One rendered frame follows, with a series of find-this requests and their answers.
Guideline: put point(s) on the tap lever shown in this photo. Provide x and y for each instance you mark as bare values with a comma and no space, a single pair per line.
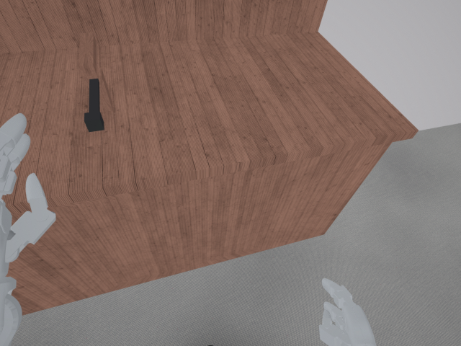
93,118

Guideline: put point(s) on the robot left forearm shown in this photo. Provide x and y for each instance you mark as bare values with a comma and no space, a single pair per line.
10,311

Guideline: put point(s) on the right robot hand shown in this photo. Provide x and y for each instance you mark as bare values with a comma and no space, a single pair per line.
352,327

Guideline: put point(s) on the left robot hand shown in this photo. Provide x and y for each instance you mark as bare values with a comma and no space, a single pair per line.
31,225

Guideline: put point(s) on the counter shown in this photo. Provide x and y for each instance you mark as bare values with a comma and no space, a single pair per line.
230,127

